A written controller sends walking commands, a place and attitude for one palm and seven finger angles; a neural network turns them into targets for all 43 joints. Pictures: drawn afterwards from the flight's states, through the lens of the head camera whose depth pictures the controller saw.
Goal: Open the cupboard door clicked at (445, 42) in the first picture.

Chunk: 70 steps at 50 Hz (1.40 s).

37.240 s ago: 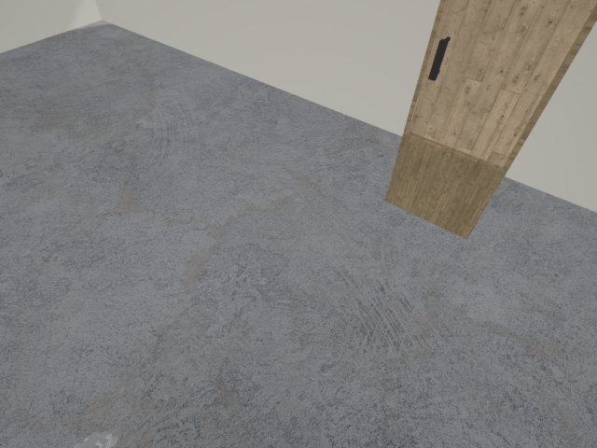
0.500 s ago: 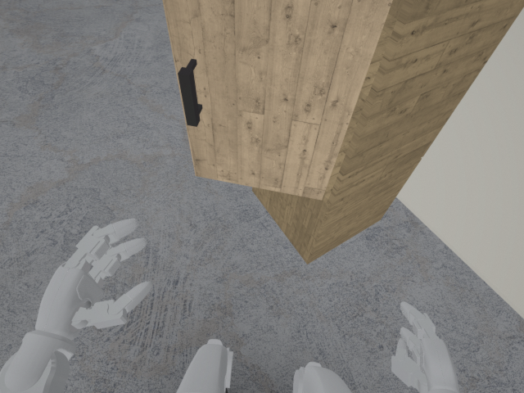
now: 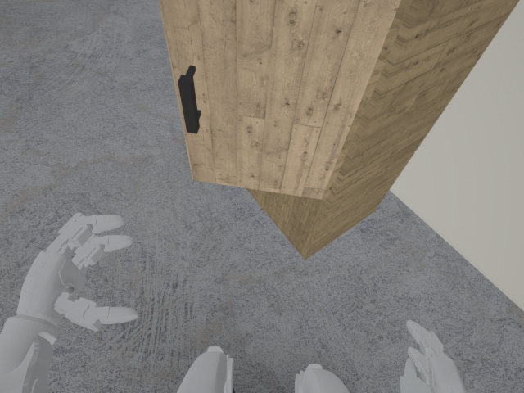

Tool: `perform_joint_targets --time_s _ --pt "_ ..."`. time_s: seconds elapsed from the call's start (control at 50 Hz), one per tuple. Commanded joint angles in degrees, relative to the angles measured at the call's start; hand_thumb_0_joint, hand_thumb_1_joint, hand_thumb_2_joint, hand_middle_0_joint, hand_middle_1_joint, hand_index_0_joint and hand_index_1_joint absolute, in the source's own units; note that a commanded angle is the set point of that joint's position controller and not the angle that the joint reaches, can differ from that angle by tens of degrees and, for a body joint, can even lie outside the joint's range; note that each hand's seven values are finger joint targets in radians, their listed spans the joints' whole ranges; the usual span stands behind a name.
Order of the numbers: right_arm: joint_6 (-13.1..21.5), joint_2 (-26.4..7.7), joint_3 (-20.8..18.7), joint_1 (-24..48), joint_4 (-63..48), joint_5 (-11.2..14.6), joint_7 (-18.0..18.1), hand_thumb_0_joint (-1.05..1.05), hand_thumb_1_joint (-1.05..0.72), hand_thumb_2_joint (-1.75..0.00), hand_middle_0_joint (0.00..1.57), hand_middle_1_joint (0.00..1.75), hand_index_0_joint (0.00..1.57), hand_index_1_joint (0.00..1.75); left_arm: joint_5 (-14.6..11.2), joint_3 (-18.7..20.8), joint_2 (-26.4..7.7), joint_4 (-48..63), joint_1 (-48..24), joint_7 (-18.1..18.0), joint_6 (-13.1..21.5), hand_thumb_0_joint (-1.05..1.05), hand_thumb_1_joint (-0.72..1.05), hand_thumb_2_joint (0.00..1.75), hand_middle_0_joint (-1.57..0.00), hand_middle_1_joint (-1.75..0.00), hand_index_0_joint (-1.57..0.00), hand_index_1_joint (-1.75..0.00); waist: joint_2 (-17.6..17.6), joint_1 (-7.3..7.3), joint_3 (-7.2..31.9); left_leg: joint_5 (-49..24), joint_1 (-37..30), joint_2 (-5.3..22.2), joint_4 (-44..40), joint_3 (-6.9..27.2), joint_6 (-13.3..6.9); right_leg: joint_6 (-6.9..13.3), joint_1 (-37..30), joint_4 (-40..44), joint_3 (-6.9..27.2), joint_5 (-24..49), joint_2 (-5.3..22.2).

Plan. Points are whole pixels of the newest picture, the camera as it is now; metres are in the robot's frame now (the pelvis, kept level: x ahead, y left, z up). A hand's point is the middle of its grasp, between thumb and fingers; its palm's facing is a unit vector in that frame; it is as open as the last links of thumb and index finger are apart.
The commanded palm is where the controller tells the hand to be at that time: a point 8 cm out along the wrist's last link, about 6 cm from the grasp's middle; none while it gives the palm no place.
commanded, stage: raise the hand with hooked fingers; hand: left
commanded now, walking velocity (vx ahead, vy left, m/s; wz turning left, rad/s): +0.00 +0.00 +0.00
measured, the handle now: (192, 100) +0.63 +0.18 +0.04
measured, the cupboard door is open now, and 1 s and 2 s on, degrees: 46 46 46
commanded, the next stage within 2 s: move the hooked fingers beside the handle in 1.00 s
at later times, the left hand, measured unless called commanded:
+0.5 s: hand (77, 249) +0.29 +0.27 +0.06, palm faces -0.07 -1.00 -0.05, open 14.0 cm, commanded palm +0.27 +0.32 +0.07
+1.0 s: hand (94, 248) +0.29 +0.25 +0.06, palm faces -0.08 -1.00 -0.04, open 14.0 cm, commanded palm +0.27 +0.30 +0.07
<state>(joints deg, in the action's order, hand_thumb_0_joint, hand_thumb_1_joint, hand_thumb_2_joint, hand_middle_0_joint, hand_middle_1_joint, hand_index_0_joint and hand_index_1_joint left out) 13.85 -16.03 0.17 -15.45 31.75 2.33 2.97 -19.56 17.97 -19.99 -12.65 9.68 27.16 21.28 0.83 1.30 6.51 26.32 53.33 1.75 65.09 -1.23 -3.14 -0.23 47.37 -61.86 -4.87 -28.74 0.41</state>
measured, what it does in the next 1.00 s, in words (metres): stands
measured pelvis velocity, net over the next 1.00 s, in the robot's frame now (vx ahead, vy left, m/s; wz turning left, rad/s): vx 0.01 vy -0.02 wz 0.00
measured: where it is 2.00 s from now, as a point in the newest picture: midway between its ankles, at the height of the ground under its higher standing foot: outside the picture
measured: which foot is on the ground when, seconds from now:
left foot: down 0.00-1.00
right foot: down 0.00-1.00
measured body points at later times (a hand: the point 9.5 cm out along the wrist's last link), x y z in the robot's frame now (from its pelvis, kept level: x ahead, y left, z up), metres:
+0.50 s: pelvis +0.01 -0.01 +0.01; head +0.09 +0.02 +0.45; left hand +0.29 +0.32 +0.07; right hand +0.17 -0.25 -0.07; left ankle +0.05 +0.08 -0.65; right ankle +0.02 -0.13 -0.65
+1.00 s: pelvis +0.01 -0.02 +0.01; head +0.08 -0.01 +0.45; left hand +0.29 +0.30 +0.07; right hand +0.16 -0.27 -0.07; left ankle +0.05 +0.08 -0.65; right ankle +0.02 -0.13 -0.65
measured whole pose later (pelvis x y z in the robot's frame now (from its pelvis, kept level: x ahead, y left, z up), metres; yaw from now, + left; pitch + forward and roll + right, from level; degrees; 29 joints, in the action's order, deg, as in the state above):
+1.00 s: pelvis +0.01 -0.02 +0.01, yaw +0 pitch +15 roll -3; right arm 11.4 -16.2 1.8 -16.4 30.6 2.9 3.1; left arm -22.3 24.9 -25.3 -24.9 0.1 35.5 19.1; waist 1.5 1.4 6.6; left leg 26.1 51.3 2.8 62.7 -0.3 -1.4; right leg 1.4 45.6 -59.7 -5.5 -28.8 -1.0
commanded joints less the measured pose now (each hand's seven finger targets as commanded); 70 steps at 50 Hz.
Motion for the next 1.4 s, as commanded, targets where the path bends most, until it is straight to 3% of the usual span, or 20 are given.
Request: perform_joint_targets --time_s 0.0,0.1,0.14,0.18,0.2,0.28,0.32,0.48,0.54,0.64,0.8,1.08,1.14,1.16,1.2,1.26,1.28,1.38 --pt "2.2 -8.7 -3.2 0.6 -8.9 -0.1 0.6 0.0 -0.9 -0.9 0.2 0.3 0.2 0.3 -1.2 6.2 -11.2 10.6 -6.2 0.0 1.9 0.0 -0.41 0.34 -0.29 -1.14 -0.29 -1.14 5.8 -0.76 14.0 -10.7 -20.0 0.2 -14.2 7.4 3.1 2.1 0.1 7.7 -0.3 7.1 -2.5" --pt "1.4 -8.9 -2.7 0.7 -9.6 0.0 0.7 0.0 -0.9 -0.9 0.2 0.3 0.2 0.3 -1.2 6.5 -12.4 9.7 -10.2 1.5 0.8 0.0 -0.5 0.3 -0.3 -1.2 -0.3 -1.2 8.0 -0.58 14.1 -11.3 -21.5 0.1 -14.5 7.5 3.4 2.2 0.0 8.3 -0.2 7.4 -2.6" --pt "1.2 -9.1 -2.6 0.4 -9.5 -0.1 0.8 0.0 -0.9 -0.9 0.2 0.3 0.2 0.3 -1.4 7.1 -13.4 8.3 -12.0 2.2 0.5 0.0 -0.5 0.3 -0.3 -1.2 -0.3 -1.2 6.7 -0.19 13.4 -11.4 -21.4 0.1 -14.4 7.9 3.5 2.5 0.3 8.3 -0.3 7.6 -3.1" --pt "1.0 -9.1 -2.5 0.4 -9.3 0.0 0.9 0.0 -0.9 -0.9 0.2 0.3 0.2 0.3 -1.3 7.3 -13.9 8.2 -13.6 3.0 0.3 0.0 -0.5 0.3 -0.3 -1.2 -0.3 -1.2 8.3 -0.13 14.8 -12.3 -23.2 0.2 -14.4 7.9 3.6 2.3 0.5 8.6 -0.2 7.8 -2.9" --pt "1.0 -9.1 -2.5 0.4 -9.4 -0.1 1.0 0.0 -0.9 -0.9 0.2 0.3 0.2 0.3 -1.6 8.0 -14.5 7.5 -13.9 3.3 0.2 0.0 -0.5 0.3 -0.3 -1.2 -0.3 -1.2 6.8 -0.1 14.7 -11.7 -22.8 0.1 -14.6 7.9 3.5 2.3 0.0 8.9 -0.2 7.8 -2.9" --pt "0.9 -9.2 -2.4 0.2 -9.2 0.0 1.0 0.0 -0.9 -0.9 0.2 0.3 0.2 0.3 -2.2 9.7 -16.4 6.2 -15.1 4.8 0.2 0.0 -0.5 0.3 -0.3 -1.2 -0.3 -1.2 8.0 -0.6 16.4 -15.6 -23.8 0.0 -13.8 7.2 3.5 2.5 -1.3 9.2 0.0 9.6 -2.9" --pt "0.8 -9.2 -2.3 0.2 -9.1 0.0 1.1 0.0 -0.9 -0.9 0.2 0.3 0.2 0.3 -2.6 10.4 -17.0 4.2 -15.3 5.4 -0.2 0.0 -0.5 0.3 -0.3 -1.2 -0.3 -1.2 6.0 -0.41 15.7 -14.6 -21.9 -0.2 -13.7 6.6 2.9 2.3 -2.2 9.7 0.2 9.8 -2.9" --pt "0.5 -9.7 -2.3 -0.6 -8.5 0.3 1.3 0.0 -0.9 -0.9 0.2 0.3 0.2 0.3 -3.9 13.0 -20.5 -0.7 -19.5 8.4 -0.3 0.0 -0.5 0.3 -0.3 -1.2 -0.3 -1.2 5.2 -0.47 16.4 -15.4 -19.7 -0.6 -12.6 5.1 2.1 2.3 -4.5 10.2 1.2 11.5 -2.9" --pt "0.9 -9.6 -2.5 -0.9 -8.8 0.3 1.0 0.0 -0.9 -0.9 0.2 0.3 0.2 0.3 -4.3 11.7 -19.0 -1.1 -18.2 9.2 -0.2 0.0 -0.5 0.3 -0.3 -1.2 -0.3 -1.2 6.2 -0.56 16.4 -16.6 -20.1 -0.8 -12.2 4.8 1.9 2.6 -4.4 10.3 1.6 12.4 -3.0" --pt "0.7 -9.6 -2.7 -1.3 -9.0 0.2 0.7 0.0 -0.9 -0.9 0.2 0.3 0.2 0.3 -4.2 13.5 -21.1 -0.9 -17.4 8.3 0.2 0.0 -0.5 0.3 -0.3 -1.2 -0.3 -1.2 4.6 -0.79 15.5 -15.2 -17.9 -0.8 -12.1 4.2 1.6 2.4 -5.1 10.5 1.9 11.9 -2.9" --pt "0.5 -9.2 -2.5 -1.1 -9.0 0.5 0.9 0.0 -0.9 -0.9 0.2 0.3 0.2 0.3 -4.2 13.0 -20.2 -0.9 -17.9 7.7 1.3 0.0 -0.5 0.3 -0.3 -1.2 -0.3 -1.2 4.9 -0.28 15.5 -12.0 -16.2 -0.9 -11.7 3.3 1.3 1.8 -6.0 11.4 3.3 9.6 -2.5" --pt "0.5 -9.0 -2.2 -0.8 -9.0 0.6 1.1 0.0 -0.9 -0.9 0.2 0.3 0.2 0.3 -4.6 12.7 -20.2 -1.6 -18.6 8.7 0.9 0.0 -0.5 0.3 -0.3 -1.2 -0.3 -1.2 4.7 -0.33 15.9 -13.6 -15.8 -0.9 -10.5 3.2 1.3 1.8 -6.5 10.7 3.8 11.9 -2.5" --pt "0.4 -9.3 -1.9 -1.1 -7.7 0.5 1.8 0.0 -0.9 -0.9 0.2 0.3 0.2 0.3 -4.0 10.7 -19.7 -3.0 -27.6 8.3 1.1 0.0 -0.5 0.3 -0.3 -1.2 -0.3 -1.2 4.4 1.51 14.2 -11.4 -14.7 -0.7 -9.4 3.5 1.1 1.9 -3.3 10.2 3.7 9.7 -2.8" --pt "0.2 -9.4 -1.8 -1.3 -7.2 0.5 1.9 0.0 -0.9 -0.9 0.2 0.3 0.2 0.3 -3.7 11.7 -20.9 -4.7 -29.0 8.1 1.1 0.0 -0.5 0.3 -0.3 -1.2 -0.3 -1.2 4.5 1.27 14.4 -10.1 -14.5 -0.6 -9.8 3.6 1.3 1.8 -2.9 10.4 3.9 8.2 -2.6" --pt "0.2 -9.3 -1.9 -1.2 -7.2 0.6 2.2 0.0 -0.9 -0.9 0.2 0.3 0.2 0.3 -2.8 8.9 -18.8 -5.1 -31.6 8.2 1.2 0.0 -0.5 0.3 -0.3 -1.2 -0.3 -1.2 5.8 1.61 15.2 -9.7 -16.3 -0.6 -10.4 4.1 1.3 1.9 -1.7 10.1 3.3 7.7 -2.4" --pt "-0.3 -9.8 -1.8 -1.9 -6.3 0.5 2.4 0.0 -0.9 -0.9 0.2 0.3 0.2 0.3 -1.8 10.7 -22.4 -7.3 -35.7 8.0 0.9 0.0 -0.5 0.3 -0.3 -1.2 -0.3 -1.2 5.5 1.31 18.1 -11.4 -16.8 -0.4 -9.8 4.2 1.3 2.1 -2.4 9.4 3.4 9.2 -2.5" --pt "-0.6 -9.6 -1.8 -1.9 -6.6 0.5 2.3 0.0 -0.9 -0.9 0.2 0.3 0.2 0.3 -1.5 10.0 -21.5 -8.3 -35.8 7.9 0.5 0.0 -0.5 0.3 -0.3 -1.2 -0.3 -1.2 6.0 1.12 18.1 -11.7 -16.8 -0.5 -10.0 4.1 1.4 2.0 -2.5 9.4 3.3 9.5 -2.4" --pt "-2.2 -10.0 -1.6 -2.7 -5.8 0.4 2.2 0.0 -0.9 -0.9 0.2 0.3 0.2 0.3 -0.1 12.0 -24.9 -15.0 -41.9 6.8 -0.3 0.0 -0.5 0.3 -0.3 -1.2 -0.3 -1.2 4.7 1.1 18.4 -11.1 -14.7 -0.5 -9.7 3.9 1.3 2.0 -3.0 9.2 3.6 9.3 -2.3"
